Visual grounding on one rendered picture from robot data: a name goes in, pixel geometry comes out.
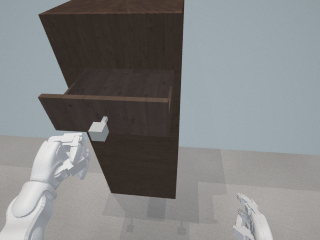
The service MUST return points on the cabinet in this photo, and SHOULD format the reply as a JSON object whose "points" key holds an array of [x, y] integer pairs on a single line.
{"points": [[125, 34]]}

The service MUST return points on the left robot forearm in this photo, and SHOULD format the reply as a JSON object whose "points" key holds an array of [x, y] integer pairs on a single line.
{"points": [[29, 212]]}

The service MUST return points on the handle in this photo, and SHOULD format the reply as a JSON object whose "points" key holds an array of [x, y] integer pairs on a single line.
{"points": [[99, 130]]}

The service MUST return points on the left robot hand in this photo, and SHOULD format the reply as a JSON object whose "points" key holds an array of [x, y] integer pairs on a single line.
{"points": [[53, 164]]}

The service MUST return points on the right robot hand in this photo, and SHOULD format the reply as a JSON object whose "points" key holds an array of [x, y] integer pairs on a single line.
{"points": [[256, 225]]}

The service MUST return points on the drawer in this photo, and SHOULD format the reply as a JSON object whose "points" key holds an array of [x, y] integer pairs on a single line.
{"points": [[135, 101]]}

